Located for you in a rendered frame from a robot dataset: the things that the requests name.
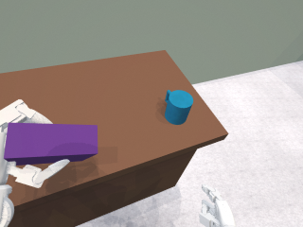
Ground robot left forearm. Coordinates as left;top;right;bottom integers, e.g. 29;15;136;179
0;184;14;227

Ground sponge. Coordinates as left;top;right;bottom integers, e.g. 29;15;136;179
4;122;98;166

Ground left robot hand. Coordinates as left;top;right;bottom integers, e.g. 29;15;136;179
0;99;70;188

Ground table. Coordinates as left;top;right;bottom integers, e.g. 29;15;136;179
0;50;229;227

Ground right robot hand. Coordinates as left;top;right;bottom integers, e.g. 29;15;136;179
199;183;237;227

